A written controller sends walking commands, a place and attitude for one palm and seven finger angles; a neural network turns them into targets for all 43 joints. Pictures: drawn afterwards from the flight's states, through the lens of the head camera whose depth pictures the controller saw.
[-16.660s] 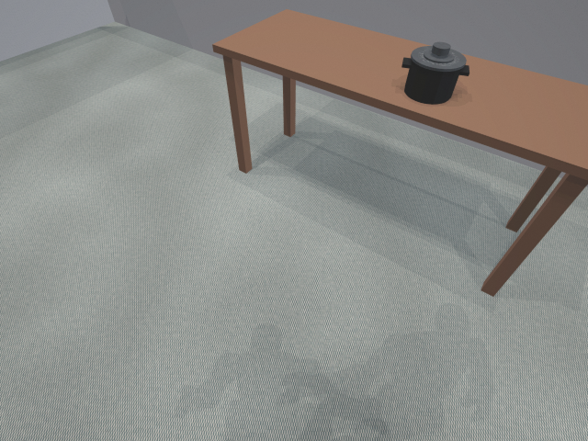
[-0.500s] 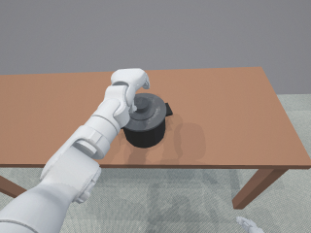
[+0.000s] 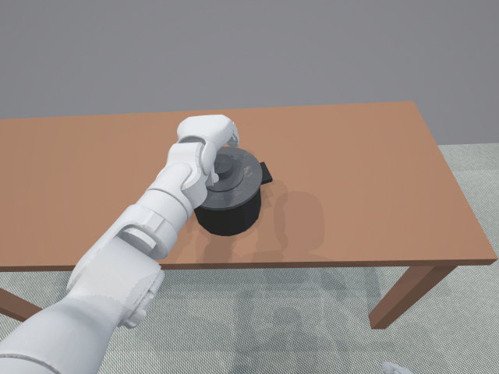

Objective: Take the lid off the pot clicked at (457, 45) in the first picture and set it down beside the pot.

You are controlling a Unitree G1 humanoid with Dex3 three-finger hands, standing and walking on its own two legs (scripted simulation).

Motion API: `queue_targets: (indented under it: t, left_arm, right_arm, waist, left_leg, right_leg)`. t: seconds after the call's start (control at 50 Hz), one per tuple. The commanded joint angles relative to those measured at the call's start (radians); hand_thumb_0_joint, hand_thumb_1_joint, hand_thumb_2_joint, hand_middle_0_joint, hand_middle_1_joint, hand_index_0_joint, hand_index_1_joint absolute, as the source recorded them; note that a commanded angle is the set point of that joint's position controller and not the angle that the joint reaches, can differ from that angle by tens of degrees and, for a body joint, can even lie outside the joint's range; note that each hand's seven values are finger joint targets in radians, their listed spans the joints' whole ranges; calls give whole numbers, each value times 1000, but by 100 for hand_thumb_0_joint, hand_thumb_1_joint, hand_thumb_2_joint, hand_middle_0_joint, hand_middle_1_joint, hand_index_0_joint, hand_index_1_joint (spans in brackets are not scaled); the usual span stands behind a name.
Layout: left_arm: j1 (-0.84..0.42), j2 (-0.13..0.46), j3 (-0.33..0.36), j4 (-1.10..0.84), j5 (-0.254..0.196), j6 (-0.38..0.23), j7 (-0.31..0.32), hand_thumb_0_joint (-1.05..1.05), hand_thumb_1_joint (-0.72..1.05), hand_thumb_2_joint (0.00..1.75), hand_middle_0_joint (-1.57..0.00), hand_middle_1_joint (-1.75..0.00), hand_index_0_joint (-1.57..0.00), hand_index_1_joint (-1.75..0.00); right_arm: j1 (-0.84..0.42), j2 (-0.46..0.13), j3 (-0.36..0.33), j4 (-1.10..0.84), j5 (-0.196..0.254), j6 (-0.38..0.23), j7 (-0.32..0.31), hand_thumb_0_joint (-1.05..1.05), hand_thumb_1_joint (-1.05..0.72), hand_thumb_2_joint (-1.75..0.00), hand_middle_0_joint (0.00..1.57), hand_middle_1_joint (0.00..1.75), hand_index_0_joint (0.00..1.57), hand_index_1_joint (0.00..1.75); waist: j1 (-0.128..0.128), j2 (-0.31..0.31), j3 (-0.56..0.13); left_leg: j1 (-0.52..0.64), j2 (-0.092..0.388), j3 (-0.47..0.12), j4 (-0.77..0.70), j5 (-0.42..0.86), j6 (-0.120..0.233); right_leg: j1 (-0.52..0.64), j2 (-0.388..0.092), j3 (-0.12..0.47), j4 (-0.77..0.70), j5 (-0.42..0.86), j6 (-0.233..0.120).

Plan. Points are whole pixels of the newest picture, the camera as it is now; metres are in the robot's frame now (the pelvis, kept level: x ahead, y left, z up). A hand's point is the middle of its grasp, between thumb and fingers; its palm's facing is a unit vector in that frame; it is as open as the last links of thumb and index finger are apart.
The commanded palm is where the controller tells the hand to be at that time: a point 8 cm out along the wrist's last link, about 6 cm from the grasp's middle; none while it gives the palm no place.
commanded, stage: lower the open fingers around the knob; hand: left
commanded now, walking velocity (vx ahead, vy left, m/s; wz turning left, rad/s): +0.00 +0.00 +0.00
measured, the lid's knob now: (220, 166) +0.49 +0.05 +0.03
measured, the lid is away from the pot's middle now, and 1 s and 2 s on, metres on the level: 0.00 0.00 0.01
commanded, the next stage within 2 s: close the fingers and squeeze the knob in 0.64 s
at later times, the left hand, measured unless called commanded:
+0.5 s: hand (213, 174) +0.45 +0.06 +0.06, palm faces -0.31 -0.05 -0.95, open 10.5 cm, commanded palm +0.44 +0.07 +0.11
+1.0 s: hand (211, 174) +0.45 +0.06 +0.06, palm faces -0.32 -0.04 -0.95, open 10.2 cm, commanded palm +0.44 +0.07 +0.11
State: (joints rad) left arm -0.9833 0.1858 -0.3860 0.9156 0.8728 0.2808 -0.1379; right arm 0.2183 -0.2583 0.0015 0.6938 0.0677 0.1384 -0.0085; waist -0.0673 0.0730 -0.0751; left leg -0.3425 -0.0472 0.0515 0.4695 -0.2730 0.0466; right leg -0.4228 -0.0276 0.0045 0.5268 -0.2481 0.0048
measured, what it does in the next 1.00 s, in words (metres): stands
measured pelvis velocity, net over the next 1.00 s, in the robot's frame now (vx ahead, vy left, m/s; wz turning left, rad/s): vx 0.00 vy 0.00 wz -0.02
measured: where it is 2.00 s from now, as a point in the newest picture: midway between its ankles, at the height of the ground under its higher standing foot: outside the picture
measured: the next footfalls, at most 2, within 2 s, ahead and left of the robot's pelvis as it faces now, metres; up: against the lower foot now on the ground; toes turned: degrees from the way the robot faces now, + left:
none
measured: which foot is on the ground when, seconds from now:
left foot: down 0.00-1.00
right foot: down 0.00-1.00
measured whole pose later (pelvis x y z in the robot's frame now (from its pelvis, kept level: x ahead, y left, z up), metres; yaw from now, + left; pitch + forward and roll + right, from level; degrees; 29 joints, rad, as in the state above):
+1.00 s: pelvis +0.00 +0.00 +0.00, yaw -1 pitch +10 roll +1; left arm -0.93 0.18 -0.36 0.97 0.89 0.27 -0.06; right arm 0.22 -0.25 -0.01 0.70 0.07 0.14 -0.02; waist -0.08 0.07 -0.09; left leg -0.38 -0.03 0.06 0.49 -0.28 0.04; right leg -0.45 -0.01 0.01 0.53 -0.24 0.00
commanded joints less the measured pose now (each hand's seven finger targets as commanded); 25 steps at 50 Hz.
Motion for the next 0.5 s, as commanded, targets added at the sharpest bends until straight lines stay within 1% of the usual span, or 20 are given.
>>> queue_targets:
  t: [0.0, 0.02, 0.06, 0.08, 0.12, 0.18, 0.2, 0.22, 0.24, 0.26, 0.28, 0.3, 0.32, 0.34, 0.36, 0.4, 0.42, 0.44, 0.46, 0.48]
  left_arm:
    - [-501, 135, 55, -165, 32, 6, 64, 0, -28, 135, -81, -8, -81, -8]
    - [-493, 116, 52, -147, 25, 8, 64, 0, -28, 135, -81, -8, -81, -8]
    - [-490, 144, 71, -130, 21, 19, 71, 0, -28, 135, -81, -8, -81, -8]
    - [-509, 150, 71, -163, 18, 15, 71, 0, -28, 135, -81, -8, -81, -8]
    - [-513, 161, 80, -175, 21, 2, 70, 0, -28, 135, -81, -8, -81, -8]
    - [-465, 165, 81, -138, 36, 2, 74, 0, -28, 135, -81, -8, -81, -8]
    - [-462, 147, 71, -124, 32, 5, 75, 0, -28, 135, -81, -8, -81, -8]
    - [-453, 158, 92, -137, 23, -2, 75, 0, -28, 135, -81, -8, -81, -8]
    - [-445, 168, 94, -149, 24, -6, 77, 0, -28, 135, -81, -8, -81, -8]
    - [-446, 130, 57, -139, 24, -8, 74, 0, -28, 135, -81, -8, -81, -8]
    - [-454, 133, 62, -141, 27, -11, 75, 0, -28, 135, -81, -8, -81, -8]
    - [-436, 153, 76, -115, 35, -8, 79, 0, -28, 135, -81, -8, -81, -8]
    - [-425, 150, 81, -95, 37, -9, 80, 0, -28, 135, -81, -8, -81, -8]
    - [-444, 102, 34, -105, 38, -8, 80, 0, -28, 135, -81, -8, -81, -8]
    - [-443, 103, 42, -112, 37, -11, 84, 0, -28, 135, -81, -8, -81, -8]
    - [-371, 167, 104, -35, 35, 5, 91, 0, -28, 135, -81, -8, -81, -8]
    - [-408, 185, 116, -74, 31, -3, 93, 0, -28, 135, -81, -8, -81, -8]
    - [-453, 149, 71, -123, 39, -11, 95, 0, -28, 135, -81, -8, -81, -8]
    - [-463, 112, 41, -120, 47, -13, 95, 0, -28, 135, -81, -8, -81, -8]
    - [-437, 134, 64, -92, 50, -9, 98, 0, -28, 135, -81, -8, -81, -8]
  right_arm:
    - [-42, -99, -33, -112, -4, -38, 5, 0, -90, -90, 20, 30, 20, 30]
    - [-41, -100, -34, -115, -4, -38, 4, 0, -90, -90, 20, 30, 20, 30]
    - [-43, -105, -33, -108, -4, -37, 1, 0, -90, -90, 20, 30, 20, 30]
    - [-45, -104, -32, -112, -4, -40, 0, 0, -90, -90, 20, 30, 20, 30]
    - [-47, -103, -33, -117, -5, -42, -6, 0, -90, -90, 20, 30, 20, 30]
    - [-38, -103, -33, -110, -3, -38, -8, 0, -90, -90, 20, 30, 20, 30]
    - [-40, -102, -32, -111, -5, -38, -8, 0, -90, -90, 20, 30, 20, 30]
    - [-39, -103, -35, -116, -6, -40, -8, 0, -90, -90, 20, 30, 20, 30]
    - [-45, -104, -33, -120, -7, -40, -8, 0, -90, -90, 20, 30, 20, 30]
    - [-47, -100, -33, -119, -3, -38, -9, 0, -90, -90, 20, 30, 20, 30]
    - [-36, -102, -37, -112, -4, -37, -10, 0, -90, -90, 20, 30, 20, 30]
    - [-37, -105, -37, -111, -2, -33, -12, 0, -90, -90, 20, 30, 20, 30]
    - [-34, -107, -35, -109, -4, -30, -13, 0, -90, -90, 20, 30, 20, 30]
    - [-41, -104, -34, -109, -1, -29, -10, 0, -90, -90, 20, 30, 20, 30]
    - [-34, -101, -39, -107, -4, -31, -8, 0, -90, -90, 20, 30, 20, 30]
    - [-32, -112, -34, -105, -6, -22, -14, 0, -90, -90, 20, 30, 20, 30]
    - [-35, -115, -33, -108, -7, -18, -17, 0, -90, -90, 20, 30, 20, 30]
    - [-45, -105, -32, -117, -4, -20, -18, 0, -90, -90, 20, 30, 20, 30]
    - [-38, -98, -38, -114, -3, -24, -17, 0, -90, -90, 20, 30, 20, 30]
    - [-28, -102, -40, -109, -5, -24, -17, 0, -90, -90, 20, 30, 20, 30]
  waist:
    - [-8, -147, -411]
    - [-9, -166, -398]
    - [-11, -178, -386]
    - [-9, -157, -405]
    - [-10, -162, -424]
    - [-10, -163, -406]
    - [-12, -166, -387]
    - [-8, -179, -396]
    - [-4, -158, -413]
    - [-15, -156, -393]
    - [-21, -171, -392]
    - [-19, -176, -381]
    - [-18, -174, -367]
    - [-26, -146, -356]
    - [-24, -133, -371]
    - [-14, -181, -351]
    - [-15, -175, -371]
    - [-21, -134, -400]
    - [-28, -119, -402]
    - [-25, -147, -392]
  left_leg:
    - [147, 27, -40, -17, 353, 9]
    - [129, 24, -39, -16, 351, 10]
    - [110, 22, -28, -22, 308, 12]
    - [112, 20, -29, -23, 305, 12]
    - [113, 20, -31, -19, 318, 15]
    - [111, 22, -27, -19, 315, 14]
    - [102, 22, -24, -19, 304, 14]
    - [97, 22, -26, -16, 320, 15]
    - [100, 19, -23, -16, 313, 14]
    - [98, 19, -21, -13, 305, 15]
    - [101, 21, -20, -10, 302, 16]
    - [91, 22, -18, -11, 288, 15]
    - [78, 23, -20, -14, 287, 13]
    - [87, 23, -19, -14, 276, 11]
    - [102, 24, -20, -6, 282, 11]
    - [53, 21, -9, -8, 248, 11]
    - [51, 22, -12, -13, 248, 11]
    - [75, 21, -11, -12, 257, 11]
    - [96, 22, -14, -2, 275, 13]
    - [90, 25, -15, 2, 284, 14]
  right_leg:
    - [200, 24, -25, -8, 391, -40]
    - [202, 25, -26, -12, 394, -41]
    - [213, 24, -19, -16, 384, -36]
    - [225, 21, -17, -14, 390, -36]
    - [240, 19, -11, -15, 404, -37]
    - [224, 22, -14, -14, 395, -36]
    - [214, 22, -17, -16, 388, -36]
    - [229, 21, -13, -17, 407, -37]
    - [239, 19, -9, -15, 407, -35]
    - [218, 20, -11, -17, 400, -35]
    - [213, 22, -12, -18, 400, -34]
    - [204, 23, -12, -18, 380, -34]
    - [196, 23, -15, -19, 372, -37]
    - [169, 24, -18, -16, 356, -37]
    - [162, 25, -20, -13, 351, -38]
    - [188, 24, -9, -18, 343, -34]
    - [205, 19, -6, -19, 349, -35]
    - [200, 20, -6, -13, 354, -36]
    - [179, 23, -11, -11, 358, -38]
    - [179, 26, -12, -11, 363, -38]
